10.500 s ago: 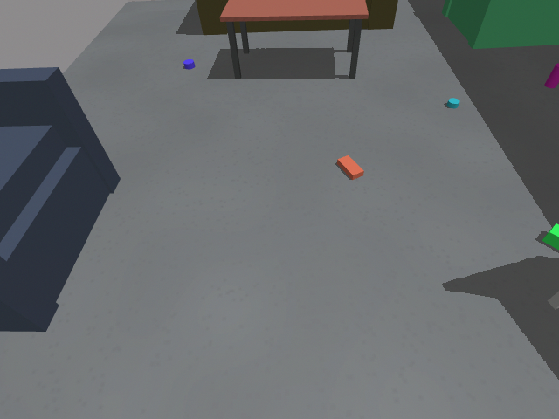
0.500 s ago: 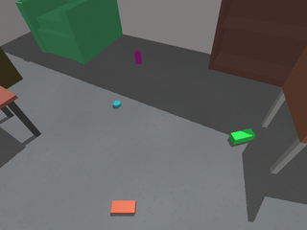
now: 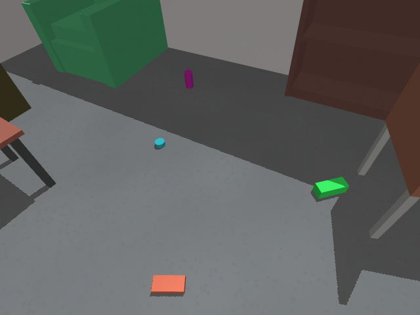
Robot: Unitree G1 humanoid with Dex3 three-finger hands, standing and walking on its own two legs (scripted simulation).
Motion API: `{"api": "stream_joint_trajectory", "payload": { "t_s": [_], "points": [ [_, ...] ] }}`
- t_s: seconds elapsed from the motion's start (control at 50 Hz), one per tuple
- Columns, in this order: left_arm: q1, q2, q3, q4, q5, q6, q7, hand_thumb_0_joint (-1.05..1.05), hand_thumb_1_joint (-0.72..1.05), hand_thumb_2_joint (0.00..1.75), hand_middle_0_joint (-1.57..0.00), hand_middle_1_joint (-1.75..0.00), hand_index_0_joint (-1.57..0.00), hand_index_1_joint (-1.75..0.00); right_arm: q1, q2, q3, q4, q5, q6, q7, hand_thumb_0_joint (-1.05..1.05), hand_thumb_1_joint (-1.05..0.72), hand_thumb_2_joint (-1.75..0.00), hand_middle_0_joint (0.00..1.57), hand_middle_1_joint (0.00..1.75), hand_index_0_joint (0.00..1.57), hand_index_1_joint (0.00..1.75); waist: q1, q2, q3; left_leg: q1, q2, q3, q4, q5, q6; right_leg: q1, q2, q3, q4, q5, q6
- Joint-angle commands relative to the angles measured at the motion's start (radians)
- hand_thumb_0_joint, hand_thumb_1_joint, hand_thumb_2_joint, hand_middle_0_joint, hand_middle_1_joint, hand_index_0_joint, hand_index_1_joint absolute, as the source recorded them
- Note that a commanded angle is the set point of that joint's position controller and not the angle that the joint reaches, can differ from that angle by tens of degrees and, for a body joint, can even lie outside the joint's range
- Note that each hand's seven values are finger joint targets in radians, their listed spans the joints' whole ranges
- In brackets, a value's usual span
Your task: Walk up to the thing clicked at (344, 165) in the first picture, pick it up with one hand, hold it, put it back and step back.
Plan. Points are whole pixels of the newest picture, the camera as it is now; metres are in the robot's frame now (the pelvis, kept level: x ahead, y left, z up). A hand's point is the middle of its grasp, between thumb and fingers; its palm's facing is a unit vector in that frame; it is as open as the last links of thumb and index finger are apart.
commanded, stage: stand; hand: left
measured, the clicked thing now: (169, 284) +0.40 +0.26 -0.77
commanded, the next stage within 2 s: walk up in 0.26 s
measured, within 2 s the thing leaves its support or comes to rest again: neither
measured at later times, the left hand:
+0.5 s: hand out of the picture +0.07 +0.26 -0.16, palm faces -0.02 -0.93 -0.36, open 7.4 cm
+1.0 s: hand out of the picture +0.10 +0.29 -0.17, palm faces -0.04 -0.93 -0.36, open 7.4 cm
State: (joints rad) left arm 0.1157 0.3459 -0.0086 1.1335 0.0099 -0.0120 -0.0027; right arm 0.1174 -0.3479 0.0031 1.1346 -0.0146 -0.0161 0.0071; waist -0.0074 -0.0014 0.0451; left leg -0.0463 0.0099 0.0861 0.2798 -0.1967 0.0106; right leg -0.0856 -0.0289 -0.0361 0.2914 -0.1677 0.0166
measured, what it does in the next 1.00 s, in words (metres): lifts its left foot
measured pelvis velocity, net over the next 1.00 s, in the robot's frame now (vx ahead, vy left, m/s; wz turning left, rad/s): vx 0.03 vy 0.03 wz -0.01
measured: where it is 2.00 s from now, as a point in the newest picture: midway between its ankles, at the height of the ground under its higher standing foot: outside the picture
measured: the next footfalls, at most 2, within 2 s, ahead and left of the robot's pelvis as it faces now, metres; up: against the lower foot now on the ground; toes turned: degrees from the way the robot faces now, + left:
right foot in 1.22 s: +0.08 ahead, -0.11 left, +0.00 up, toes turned -1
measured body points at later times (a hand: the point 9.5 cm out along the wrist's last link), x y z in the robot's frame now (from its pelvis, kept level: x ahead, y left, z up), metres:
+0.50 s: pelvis +0.01 +0.00 -0.01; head +0.02 +0.00 +0.44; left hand +0.07 +0.31 -0.13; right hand +0.08 -0.31 -0.14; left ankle -0.03 +0.11 -0.75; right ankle +0.00 -0.13 -0.75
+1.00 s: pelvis +0.03 +0.03 -0.02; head +0.06 +0.04 +0.43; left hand +0.11 +0.34 -0.15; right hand +0.13 -0.28 -0.13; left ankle +0.04 +0.14 -0.75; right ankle +0.00 -0.13 -0.74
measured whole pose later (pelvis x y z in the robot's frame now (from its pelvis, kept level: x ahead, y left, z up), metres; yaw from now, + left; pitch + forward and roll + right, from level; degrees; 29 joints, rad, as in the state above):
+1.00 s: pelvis +0.03 +0.03 -0.02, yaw -1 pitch -4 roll +0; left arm 0.16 0.38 0.02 0.99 0.02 0.00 0.00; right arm 0.13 -0.37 -0.06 0.97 -0.03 -0.02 0.02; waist 0.01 -0.02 0.13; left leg -0.19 0.01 0.03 0.54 -0.25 0.01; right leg -0.16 -0.06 0.01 0.62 -0.38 0.02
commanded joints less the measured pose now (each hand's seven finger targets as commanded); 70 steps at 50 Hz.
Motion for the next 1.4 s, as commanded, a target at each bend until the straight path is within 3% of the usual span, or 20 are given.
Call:
{"api": "stream_joint_trajectory", "payload": {
  "t_s": [0.0, 0.22, 0.34, 0.44, 0.58, 0.66, 0.74, 0.76, 0.78, 0.82, 0.88, 0.92, 0.94, 0.96, 0.98, 1.04, 1.14, 1.2, 1.26, 1.38],
  "points": [
    [-0.032, 0.216, 0.038, -0.057, -0.001, -0.021, 0.016, 0.0, 0.9, 0.9, -0.2, -0.3, -0.2, -0.3, -0.031, -0.212, -0.043, -0.052, 0.004, -0.018, -0.016, 0.0, -0.9, -0.9, 0.2, 0.3, 0.2, 0.3, 0.004, -0.009, -0.07, 0.002, 0.149, -0.126, -0.045, 0.18, 0.006, 0.002, -0.12, 0.102, -0.029, 0.169, -0.038],
    [-0.037, 0.21, 0.037, -0.058, -0.001, -0.019, 0.014, 0.0, 0.9, 0.9, -0.2, -0.3, -0.2, -0.3, -0.022, -0.215, -0.043, -0.046, 0.004, -0.02, -0.017, 0.0, -0.9, -0.9, 0.2, 0.3, 0.2, 0.3, 0.005, 0.009, -0.067, -0.007, 0.146, -0.122, -0.046, 0.192, 0.006, 0.014, -0.126, 0.108, -0.024, 0.189, -0.043],
    [-0.001, 0.221, 0.072, -0.093, 0.017, -0.028, 0.007, 0.0, 0.9, 0.9, -0.2, -0.3, -0.2, -0.3, -0.006, -0.227, -0.084, -0.109, -0.008, -0.004, -0.001, 0.0, -0.9, -0.9, 0.2, 0.3, 0.2, 0.3, 0.021, 0.016, 0.019, -0.09, 0.136, -0.131, -0.009, -0.098, 0.071, -0.051, -0.057, 0.059, 0.05, -0.039, -0.052],
    [0.03, 0.262, 0.083, -0.12, 0.013, -0.039, 0.012, 0.0, 0.9, 0.9, -0.2, -0.3, -0.2, -0.3, 0.006, -0.206, -0.082, -0.147, -0.005, -0.006, 0.003, 0.0, -0.9, -0.9, 0.2, 0.3, 0.2, 0.3, 0.022, -0.033, -0.006, -0.097, 0.086, -0.097, 0.093, 0.041, 0.03, -0.014, -0.131, 0.175, 0.029, 0.12, -0.099],
    [0.008, 0.225, 0.07, -0.16, 0.002, -0.03, 0.019, 0.0, 0.9, 0.9, -0.2, -0.3, -0.2, -0.3, 0.059, -0.237, -0.104, -0.162, 0.002, -0.004, -0.004, 0.0, -0.9, -0.9, 0.2, 0.3, 0.2, 0.3, -0.005, 0.019, -0.079, 0.058, 0.142, -0.118, 0.102, 0.36, 0.064, -0.05, -0.056, 0.051, 0.182, 0.28, -0.068],
    [0.028, 0.219, 0.067, -0.165, 0.0, -0.026, 0.02, 0.0, 0.9, 0.9, -0.2, -0.3, -0.2, -0.3, 0.027, -0.244, -0.111, -0.189, 0.005, 0.008, -0.005, 0.0, -0.9, -0.9, 0.2, 0.3, 0.2, 0.3, 0.009, 0.053, -0.037, 0.022, 0.157, -0.121, 0.11, 0.237, 0.096, -0.081, -0.025, 0.023, 0.215, 0.172, -0.065],
    [0.118, 0.289, 0.088, -0.157, 0.007, -0.034, 0.027, 0.0, 0.9, 0.9, -0.2, -0.3, -0.2, -0.3, -0.025, -0.213, -0.104, -0.23, 0.005, 0.014, -0.004, 0.0, -0.9, -0.9, 0.2, 0.3, 0.2, 0.3, 0.049, -0.036, -0.047, -0.184, 0.064, -0.042, 0.297, 0.138, 0.035, 0.096, -0.157, 0.203, 0.144, 0.3, -0.157],
    [0.137, 0.321, 0.099, -0.154, 0.005, -0.038, 0.03, 0.0, 0.9, 0.9, -0.2, -0.3, -0.2, -0.3, -0.038, -0.187, -0.096, -0.236, 0.005, 0.016, -0.003, 0.0, -0.9, -0.9, 0.2, 0.3, 0.2, 0.3, 0.069, -0.088, -0.047, -0.221, 0.021, -0.039, 0.385, 0.021, 0.015, 0.101, -0.233, 0.295, 0.101, 0.32, -0.222],
    [0.132, 0.334, 0.102, -0.166, 0.011, -0.039, 0.033, 0.0, 0.9, 0.9, -0.2, -0.3, -0.2, -0.3, -0.058, -0.177, -0.095, -0.248, 0.001, 0.02, -0.002, 0.0, -0.9, -0.9, 0.2, 0.3, 0.2, 0.3, 0.072, -0.143, -0.009, -0.299, -0.013, -0.057, 0.456, -0.329, 0.015, 0.097, -0.311, 0.372, 0.071, 0.371, -0.293],
    [0.103, 0.34, 0.109, -0.198, 0.024, -0.043, 0.032, 0.0, 0.9, 0.9, -0.2, -0.3, -0.2, -0.3, -0.055, -0.192, -0.095, -0.264, 0.002, 0.022, 0.005, 0.0, -0.9, -0.9, 0.2, 0.3, 0.2, 0.3, 0.065, -0.145, 0.037, -0.378, 0.025, -0.142, 0.563, -0.489, 0.016, 0.063, -0.36, 0.396, 0.04, 0.363, -0.336],
    [-0.005, 0.296, 0.092, -0.239, 0.023, -0.037, 0.029, 0.0, 0.9, 0.9, -0.2, -0.3, -0.2, -0.3, 0.032, -0.194, -0.1, -0.243, 0.007, 0.007, 0.008, 0.0, -0.9, -0.9, 0.2, 0.3, 0.2, 0.3, -0.007, -0.153, -0.001, -0.239, 0.059, -0.132, 0.311, -0.26, 0.003, 0.017, -0.256, 0.219, 0.097, 0.419, -0.219],
    [-0.079, 0.251, 0.076, -0.255, 0.007, -0.02, 0.021, 0.0, 0.9, 0.9, -0.2, -0.3, -0.2, -0.3, 0.164, -0.211, -0.118, -0.172, -0.007, -0.014, 0.001, 0.0, -0.9, -0.9, 0.2, 0.3, 0.2, 0.3, -0.079, -0.058, -0.068, 0.033, 0.051, -0.112, -0.001, 0.152, 0.01, -0.111, -0.126, 0.052, 0.267, 0.3, -0.093],
    [-0.07, 0.187, 0.062, -0.272, -0.008, -0.012, 0.016, 0.0, 0.9, 0.9, -0.2, -0.3, -0.2, -0.3, 0.179, -0.288, -0.139, -0.165, -0.024, -0.024, -0.009, 0.0, -0.9, -0.9, 0.2, 0.3, 0.2, 0.3, -0.072, 0.129, -0.09, 0.131, 0.203, -0.331, -0.034, 0.372, 0.054, -0.256, -0.008, -0.004, 0.462, 0.075, -0.029],
    [-0.006, 0.177, 0.064, -0.243, -0.01, 0.011, 0.021, 0.0, 0.9, 0.9, -0.2, -0.3, -0.2, -0.3, 0.094, -0.317, -0.13, -0.196, -0.015, -0.034, -0.015, 0.0, -0.9, -0.9, 0.2, 0.3, 0.2, 0.3, -0.018, 0.132, -0.089, 0.046, 0.339, -0.467, -0.027, 0.296, 0.155, -0.266, 0.04, 0.065, 0.462, -0.366, -0.022],
    [0.003, 0.234, 0.079, -0.21, -0.01, 0.02, 0.025, 0.0, 0.9, 0.9, -0.2, -0.3, -0.2, -0.3, 0.06, -0.321, -0.129, -0.201, 0.0, -0.037, -0.014, 0.0, -0.9, -0.9, 0.2, 0.3, 0.2, 0.3, -0.014, 0.116, -0.053, -0.108, 0.351, -0.447, -0.001, 0.228, 0.218, -0.162, 0.001, 0.125, 0.522, -0.454, -0.03],
    [0.014, 0.204, 0.077, -0.169, -0.019, 0.018, 0.016, 0.0, 0.9, 0.9, -0.2, -0.3, -0.2, -0.3, -0.031, -0.25, -0.097, -0.212, -0.009, -0.044, -0.025, 0.0, -0.9, -0.9, 0.2, 0.3, 0.2, 0.3, 0.027, 0.155, -0.008, -0.039, 0.26, -0.3, 0.042, 0.363, 0.156, -0.221, -0.01, 0.133, 0.46, -0.378, -0.044],
    [0.013, 0.2, 0.079, -0.139, -0.005, 0.019, 0.011, 0.0, 0.9, 0.9, -0.2, -0.3, -0.2, -0.3, -0.006, -0.261, -0.09, -0.194, 0.006, -0.032, -0.03, 0.0, -0.9, -0.9, 0.2, 0.3, 0.2, 0.3, 0.014, 0.161, -0.054, -0.032, 0.214, -0.217, 0.119, 0.506, 0.122, -0.111, 0.002, 0.032, 0.254, -0.189, -0.041],
    [0.036, 0.224, 0.082, -0.107, 0.0, 0.014, 0.011, 0.0, 0.9, 0.9, -0.2, -0.3, -0.2, -0.3, -0.06, -0.235, -0.08, -0.203, 0.024, -0.016, -0.028, 0.0, -0.9, -0.9, 0.2, 0.3, 0.2, 0.3, 0.04, 0.06, -0.077, -0.149, 0.159, -0.183, 0.141, 0.271, 0.057, 0.059, -0.056, 0.09, 0.107, 0.149, -0.056],
    [-0.096, 0.254, 0.072, -0.133, -0.004, 0.011, -0.003, 0.0, 0.9, 0.9, -0.2, -0.3, -0.2, -0.3, -0.021, -0.196, -0.065, -0.159, 0.015, -0.008, -0.025, 0.0, -0.9, -0.9, 0.2, 0.3, 0.2, 0.3, -0.007, -0.057, -0.018, -0.083, 0.086, -0.16, 0.036, -0.119, 0.009, -0.106, -0.14, 0.197, 0.043, -0.011, -0.088],
    [-0.078, 0.223, 0.07, -0.089, -0.007, -0.002, -0.003, 0.0, 0.9, 0.9, -0.2, -0.3, -0.2, -0.3, -0.045, -0.212, -0.057, -0.106, 0.013, -0.022, -0.016, 0.0, -0.9, -0.9, 0.2, 0.3, 0.2, 0.3, 0.008, -0.06, -0.056, -0.025, 0.11, -0.15, 0.025, 0.12, 0.009, -0.035, -0.107, 0.152, -0.004, 0.131, -0.056]
  ]
}}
